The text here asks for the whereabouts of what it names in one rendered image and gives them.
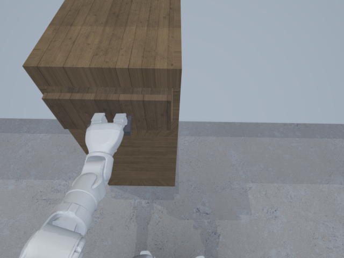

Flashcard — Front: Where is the drawer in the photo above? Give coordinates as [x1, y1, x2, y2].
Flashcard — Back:
[42, 87, 172, 131]

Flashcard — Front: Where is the left robot upper arm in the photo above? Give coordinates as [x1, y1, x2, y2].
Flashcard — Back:
[24, 223, 86, 258]

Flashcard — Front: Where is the handle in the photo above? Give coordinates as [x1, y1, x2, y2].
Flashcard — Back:
[87, 115, 132, 136]

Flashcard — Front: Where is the robot left forearm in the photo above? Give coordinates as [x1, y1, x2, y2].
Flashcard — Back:
[19, 152, 114, 258]

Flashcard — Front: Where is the cabinet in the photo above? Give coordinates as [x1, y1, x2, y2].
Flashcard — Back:
[23, 0, 182, 187]

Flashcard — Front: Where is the left robot shin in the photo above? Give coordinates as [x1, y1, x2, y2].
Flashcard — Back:
[140, 250, 151, 255]

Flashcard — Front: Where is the left robot hand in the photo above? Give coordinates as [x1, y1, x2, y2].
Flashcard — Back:
[85, 113, 127, 156]

